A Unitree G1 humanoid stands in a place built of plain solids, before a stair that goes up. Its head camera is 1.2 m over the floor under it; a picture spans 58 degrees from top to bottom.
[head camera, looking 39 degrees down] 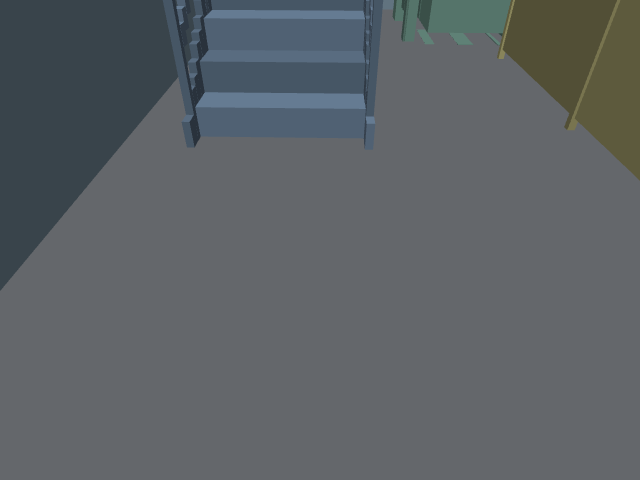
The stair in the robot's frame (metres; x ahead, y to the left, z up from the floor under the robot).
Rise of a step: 0.19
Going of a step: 0.25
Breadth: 1.11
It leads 1 degrees to the right of straight ahead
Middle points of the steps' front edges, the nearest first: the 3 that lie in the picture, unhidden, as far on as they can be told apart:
2.49 0.24 0.19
2.74 0.23 0.38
2.99 0.22 0.57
